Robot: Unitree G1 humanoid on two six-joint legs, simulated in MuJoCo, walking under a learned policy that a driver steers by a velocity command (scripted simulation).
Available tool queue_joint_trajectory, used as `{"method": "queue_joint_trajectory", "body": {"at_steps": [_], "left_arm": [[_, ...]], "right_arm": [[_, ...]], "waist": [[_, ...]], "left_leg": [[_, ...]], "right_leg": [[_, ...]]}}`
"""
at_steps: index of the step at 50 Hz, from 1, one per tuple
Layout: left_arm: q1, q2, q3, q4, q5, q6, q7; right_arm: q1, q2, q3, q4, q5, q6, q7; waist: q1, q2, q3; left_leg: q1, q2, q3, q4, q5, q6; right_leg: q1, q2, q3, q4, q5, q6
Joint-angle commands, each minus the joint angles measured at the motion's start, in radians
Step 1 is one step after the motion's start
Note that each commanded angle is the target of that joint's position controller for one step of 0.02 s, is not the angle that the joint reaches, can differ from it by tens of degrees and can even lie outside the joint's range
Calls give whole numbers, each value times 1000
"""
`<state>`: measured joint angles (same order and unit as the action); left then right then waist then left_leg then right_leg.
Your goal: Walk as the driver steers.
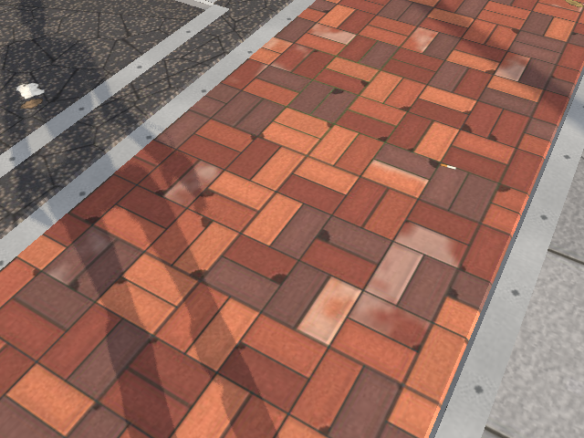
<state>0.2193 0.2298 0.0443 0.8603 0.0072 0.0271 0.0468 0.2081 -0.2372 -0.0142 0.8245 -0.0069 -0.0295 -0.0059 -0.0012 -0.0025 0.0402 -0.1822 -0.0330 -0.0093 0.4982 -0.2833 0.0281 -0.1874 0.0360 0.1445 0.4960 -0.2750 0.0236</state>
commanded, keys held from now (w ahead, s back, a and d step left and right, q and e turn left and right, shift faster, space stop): no key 0.40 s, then w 0.60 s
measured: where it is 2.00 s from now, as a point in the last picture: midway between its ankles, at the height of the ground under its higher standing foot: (316, 339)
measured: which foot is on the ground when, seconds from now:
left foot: down 0.00-0.74, up 0.76-1.00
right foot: down 0.00-0.46, up 0.48-0.72, down 0.74-1.00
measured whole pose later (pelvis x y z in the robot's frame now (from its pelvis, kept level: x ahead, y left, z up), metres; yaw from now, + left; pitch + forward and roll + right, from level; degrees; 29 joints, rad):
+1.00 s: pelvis +0.16 -0.06 +0.01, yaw +0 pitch +1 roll +0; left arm 0.42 0.20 0.01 1.05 0.00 -0.09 0.00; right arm 0.15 -0.30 -0.04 0.87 0.02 -0.08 0.02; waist 0.06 0.05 -0.01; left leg -0.64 0.10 -0.01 0.87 -0.07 0.01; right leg 0.01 0.05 -0.03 0.20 -0.23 -0.06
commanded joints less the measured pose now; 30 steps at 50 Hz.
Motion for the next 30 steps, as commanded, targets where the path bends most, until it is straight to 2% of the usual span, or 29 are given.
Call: {"method": "queue_joint_trajectory", "body": {"at_steps": [1,20,21,22,23,24,25,26,27,28,30], "left_arm": [[10,111,26,-20,0,-11,6],[31,105,16,145,-5,-19,13],[47,92,12,158,-5,-19,13],[45,86,11,162,-9,-18,14],[30,89,11,156,-15,-22,14],[-1,91,9,137,-18,-33,11],[-41,97,7,113,-21,-50,4],[-71,102,8,99,-26,-67,-5],[-72,108,11,97,-30,-80,-14],[-56,110,14,101,-33,-91,-23],[-62,104,15,103,-36,-112,-36]], "right_arm": [[-5,-111,-24,-32,1,-13,-4],[30,-119,-13,105,6,-4,-11],[45,-116,-12,117,5,-3,-13],[50,-130,-16,123,10,0,-16],[61,-167,-27,126,17,4,-20],[92,-198,-36,132,22,4,-23],[110,-225,-47,135,24,0,-27],[122,-231,-52,136,18,-9,-30],[125,-222,-53,133,13,-20,-29],[118,-207,-51,127,18,-27,-26],[92,-194,-52,109,33,-32,-23]], "waist": [[1,5,-25],[-5,9,-6],[-5,19,-28],[-11,41,-15],[-23,91,9],[-38,144,40],[-50,170,84],[-58,163,120],[-56,144,128],[-43,116,117],[-32,87,87]], "left_leg": [[-23,75,-83,-112,124,17],[2,73,-92,-149,139,32],[12,68,-94,-166,28,36],[5,72,-115,-193,-150,51],[3,107,-181,-234,-335,87],[11,196,-307,-303,-488,140],[-10,296,-434,-367,-545,198],[-16,354,-507,-404,-511,237],[23,379,-529,-411,-448,255],[72,377,-509,-405,-391,250],[100,319,-382,-393,-257,200]], "right_leg": [[19,-44,33,-61,210,-9],[11,-41,4,-96,194,4],[17,-26,-16,-90,118,2],[-12,-1,-47,-54,8,-2],[-78,29,-90,23,-117,-7],[-172,28,-115,109,-171,-13],[-238,-10,-120,203,-168,-20],[-305,-51,-100,301,-184,-27],[-378,-82,-85,386,-219,-34],[-427,-105,-81,415,-224,-42],[-390,-119,-107,298,-174,-51]]}}
Keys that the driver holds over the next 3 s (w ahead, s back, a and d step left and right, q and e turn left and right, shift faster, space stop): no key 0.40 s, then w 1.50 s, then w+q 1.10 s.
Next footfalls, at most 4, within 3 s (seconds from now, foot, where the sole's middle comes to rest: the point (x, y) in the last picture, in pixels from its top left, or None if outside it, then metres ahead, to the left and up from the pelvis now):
0.74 right None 0.12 -0.15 -0.77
1.22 left None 0.49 0.08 -0.77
1.76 right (365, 332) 0.79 -0.16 -0.77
2.32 left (271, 245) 1.08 0.09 -0.77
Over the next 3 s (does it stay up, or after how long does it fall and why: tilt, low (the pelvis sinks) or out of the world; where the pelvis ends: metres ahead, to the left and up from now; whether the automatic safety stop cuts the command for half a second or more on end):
stays up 1.30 0.05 0.00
